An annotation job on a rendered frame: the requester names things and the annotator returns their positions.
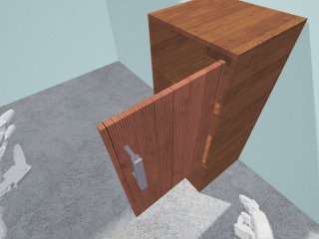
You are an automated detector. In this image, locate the cupboard door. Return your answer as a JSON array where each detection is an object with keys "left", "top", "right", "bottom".
[{"left": 97, "top": 60, "right": 226, "bottom": 217}]

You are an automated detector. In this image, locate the robot right hand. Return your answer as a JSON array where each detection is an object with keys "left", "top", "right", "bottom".
[{"left": 234, "top": 194, "right": 274, "bottom": 239}]

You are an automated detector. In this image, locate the handle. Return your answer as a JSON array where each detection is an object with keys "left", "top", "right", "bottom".
[{"left": 124, "top": 145, "right": 148, "bottom": 190}]

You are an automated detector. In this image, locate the robot left hand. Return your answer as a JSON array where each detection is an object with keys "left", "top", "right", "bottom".
[{"left": 0, "top": 109, "right": 32, "bottom": 201}]

